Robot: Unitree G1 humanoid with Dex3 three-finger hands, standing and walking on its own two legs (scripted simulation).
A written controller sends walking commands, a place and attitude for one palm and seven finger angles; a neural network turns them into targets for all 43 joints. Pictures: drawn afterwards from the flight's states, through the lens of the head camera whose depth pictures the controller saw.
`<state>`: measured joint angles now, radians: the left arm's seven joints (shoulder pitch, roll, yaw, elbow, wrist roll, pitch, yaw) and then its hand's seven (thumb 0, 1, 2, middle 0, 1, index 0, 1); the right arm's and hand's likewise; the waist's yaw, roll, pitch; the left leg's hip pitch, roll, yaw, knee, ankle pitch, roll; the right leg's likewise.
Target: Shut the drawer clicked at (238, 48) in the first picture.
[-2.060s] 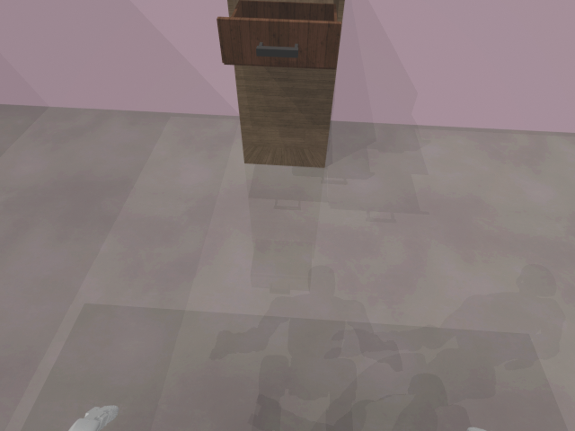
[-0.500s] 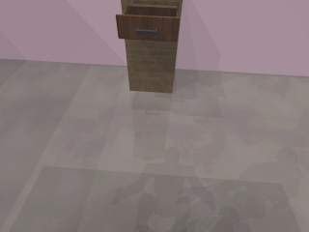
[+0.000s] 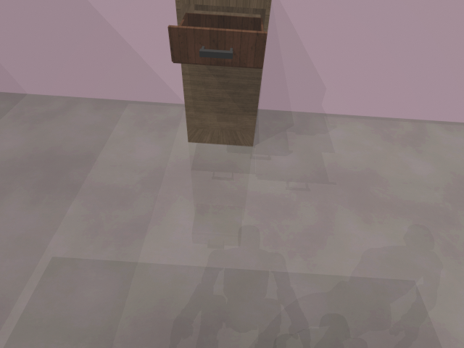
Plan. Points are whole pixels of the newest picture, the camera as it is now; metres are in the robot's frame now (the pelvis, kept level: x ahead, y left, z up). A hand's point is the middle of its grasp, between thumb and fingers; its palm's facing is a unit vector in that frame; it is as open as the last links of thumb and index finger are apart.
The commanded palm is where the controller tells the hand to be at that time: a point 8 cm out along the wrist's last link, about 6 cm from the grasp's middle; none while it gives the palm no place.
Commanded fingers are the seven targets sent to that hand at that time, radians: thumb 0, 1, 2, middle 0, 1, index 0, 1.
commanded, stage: walk to a spot facing it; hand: left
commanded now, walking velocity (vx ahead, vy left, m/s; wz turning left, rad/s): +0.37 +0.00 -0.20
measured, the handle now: (216, 51) +1.17 +0.15 +0.00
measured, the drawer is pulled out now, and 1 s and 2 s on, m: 0.29 0.29 0.29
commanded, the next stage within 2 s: turn to face it in 1.24 s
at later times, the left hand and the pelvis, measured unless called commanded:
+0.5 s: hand (192, 280) +0.30 +0.11 -0.16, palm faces -0.07 -0.98 -0.21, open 7.4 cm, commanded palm none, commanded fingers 0.00 0.90 0.90 -0.20 -0.30 -0.20 -0.30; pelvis +0.18 -0.06 +0.00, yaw -4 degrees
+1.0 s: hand (176, 275) +0.32 +0.15 -0.18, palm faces +0.07 -0.99 -0.12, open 7.4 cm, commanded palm none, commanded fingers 0.00 0.90 0.90 -0.20 -0.30 -0.20 -0.30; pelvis +0.40 -0.01 +0.00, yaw -2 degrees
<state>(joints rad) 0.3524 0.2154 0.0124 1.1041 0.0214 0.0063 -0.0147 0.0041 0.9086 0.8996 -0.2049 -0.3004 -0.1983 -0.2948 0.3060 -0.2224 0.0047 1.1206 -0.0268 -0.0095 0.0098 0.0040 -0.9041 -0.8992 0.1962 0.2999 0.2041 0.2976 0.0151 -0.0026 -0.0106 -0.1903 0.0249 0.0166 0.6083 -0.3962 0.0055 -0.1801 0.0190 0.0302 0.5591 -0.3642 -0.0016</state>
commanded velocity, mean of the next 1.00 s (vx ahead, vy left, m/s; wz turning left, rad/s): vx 0.37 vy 0.00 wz -0.04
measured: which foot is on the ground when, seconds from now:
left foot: down 0.00-0.36, up 0.38-0.86, down 0.88-1.00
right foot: down 0.00-0.04, up 0.06-0.34, down 0.36-0.88, up 0.90-1.00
